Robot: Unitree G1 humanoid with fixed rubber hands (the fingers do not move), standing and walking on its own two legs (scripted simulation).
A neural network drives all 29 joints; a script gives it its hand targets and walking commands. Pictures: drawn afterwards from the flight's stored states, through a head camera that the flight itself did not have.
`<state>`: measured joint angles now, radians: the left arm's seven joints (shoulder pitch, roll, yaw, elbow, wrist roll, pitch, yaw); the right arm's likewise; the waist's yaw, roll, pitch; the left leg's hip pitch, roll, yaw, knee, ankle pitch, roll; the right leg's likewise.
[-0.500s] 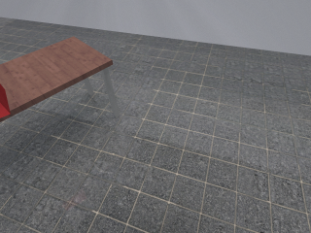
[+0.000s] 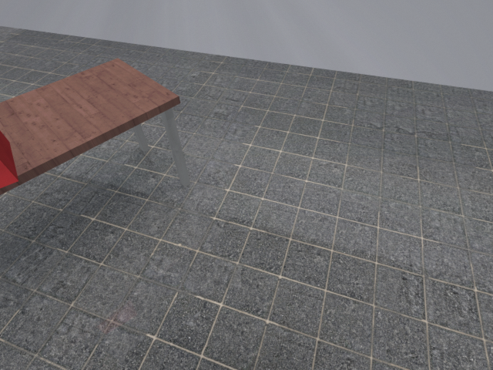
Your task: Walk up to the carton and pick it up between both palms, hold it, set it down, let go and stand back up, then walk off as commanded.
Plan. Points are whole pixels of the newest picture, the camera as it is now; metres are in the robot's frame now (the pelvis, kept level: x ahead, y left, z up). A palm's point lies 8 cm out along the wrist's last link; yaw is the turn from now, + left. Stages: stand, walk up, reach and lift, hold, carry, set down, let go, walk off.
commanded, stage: stand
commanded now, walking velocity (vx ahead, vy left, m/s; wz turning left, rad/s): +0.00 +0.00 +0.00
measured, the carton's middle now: out of the picture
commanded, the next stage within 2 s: none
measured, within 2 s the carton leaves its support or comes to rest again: neither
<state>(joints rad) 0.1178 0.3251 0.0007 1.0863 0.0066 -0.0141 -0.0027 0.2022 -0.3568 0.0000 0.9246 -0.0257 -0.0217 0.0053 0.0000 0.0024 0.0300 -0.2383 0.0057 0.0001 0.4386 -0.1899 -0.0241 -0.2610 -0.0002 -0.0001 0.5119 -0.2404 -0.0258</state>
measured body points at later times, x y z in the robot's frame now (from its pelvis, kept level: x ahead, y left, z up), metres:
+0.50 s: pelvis +0.00 +0.00 +0.00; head +0.01 -0.01 +0.45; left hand +0.08 +0.29 -0.13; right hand +0.09 -0.30 -0.13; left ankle +0.03 +0.14 -0.74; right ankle +0.02 -0.10 -0.74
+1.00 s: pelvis +0.01 +0.00 +0.00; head +0.02 -0.01 +0.45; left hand +0.09 +0.29 -0.13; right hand +0.09 -0.30 -0.13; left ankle +0.03 +0.14 -0.74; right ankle +0.02 -0.10 -0.74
